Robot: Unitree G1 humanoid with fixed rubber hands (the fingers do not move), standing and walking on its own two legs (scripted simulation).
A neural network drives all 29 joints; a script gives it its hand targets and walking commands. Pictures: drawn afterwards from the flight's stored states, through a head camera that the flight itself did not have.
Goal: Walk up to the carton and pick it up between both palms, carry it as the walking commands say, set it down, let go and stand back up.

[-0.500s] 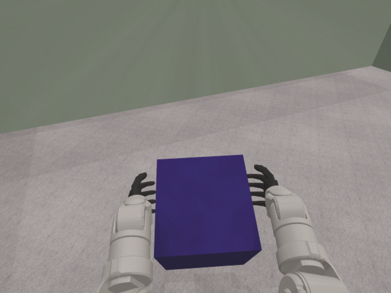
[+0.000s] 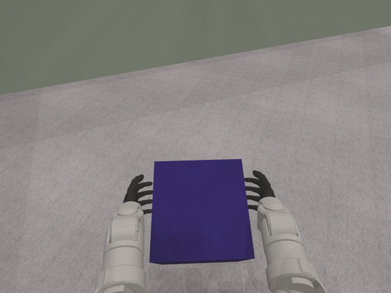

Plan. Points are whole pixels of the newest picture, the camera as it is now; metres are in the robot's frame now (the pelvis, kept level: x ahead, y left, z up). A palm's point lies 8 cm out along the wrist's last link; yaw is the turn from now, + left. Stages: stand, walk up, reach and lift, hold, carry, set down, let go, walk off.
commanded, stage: set down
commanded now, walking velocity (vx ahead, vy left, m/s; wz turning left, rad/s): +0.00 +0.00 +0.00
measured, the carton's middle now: (199, 215) +0.34 +0.04 -0.09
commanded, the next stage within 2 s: none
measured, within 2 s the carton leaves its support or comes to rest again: neither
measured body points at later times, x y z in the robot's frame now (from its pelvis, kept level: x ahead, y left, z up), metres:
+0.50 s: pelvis -0.03 +0.02 -0.04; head +0.11 +0.04 +0.39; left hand +0.32 +0.19 -0.10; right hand +0.36 -0.10 -0.09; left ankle +0.05 +0.13 -0.74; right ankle +0.00 -0.10 -0.74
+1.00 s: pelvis -0.05 +0.01 -0.11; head +0.15 +0.03 +0.29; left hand +0.36 +0.20 -0.18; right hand +0.40 -0.09 -0.17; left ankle +0.05 +0.13 -0.74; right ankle +0.00 -0.10 -0.74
